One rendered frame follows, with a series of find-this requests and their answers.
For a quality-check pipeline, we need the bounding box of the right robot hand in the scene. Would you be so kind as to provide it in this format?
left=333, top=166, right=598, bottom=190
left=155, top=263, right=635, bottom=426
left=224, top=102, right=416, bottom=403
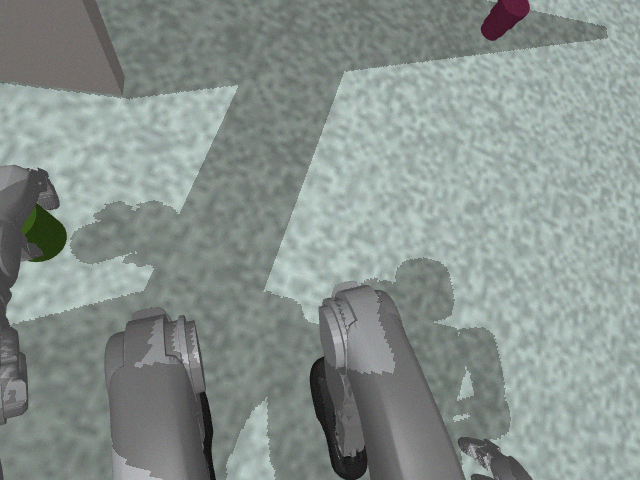
left=458, top=437, right=533, bottom=480

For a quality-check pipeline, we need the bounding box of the left robot hand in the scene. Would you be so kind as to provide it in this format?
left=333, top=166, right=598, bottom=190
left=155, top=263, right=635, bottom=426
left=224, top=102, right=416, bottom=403
left=0, top=165, right=60, bottom=262

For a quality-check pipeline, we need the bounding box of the right robot foot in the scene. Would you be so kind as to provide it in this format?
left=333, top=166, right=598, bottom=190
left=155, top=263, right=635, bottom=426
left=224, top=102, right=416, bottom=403
left=310, top=357, right=368, bottom=480

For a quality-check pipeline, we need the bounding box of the left robot foot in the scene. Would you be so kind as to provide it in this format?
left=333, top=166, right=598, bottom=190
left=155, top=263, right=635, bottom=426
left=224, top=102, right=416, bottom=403
left=199, top=392, right=216, bottom=480

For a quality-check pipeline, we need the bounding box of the left robot arm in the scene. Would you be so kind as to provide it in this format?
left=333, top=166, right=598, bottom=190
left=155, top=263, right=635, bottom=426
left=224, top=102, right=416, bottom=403
left=0, top=220, right=28, bottom=480

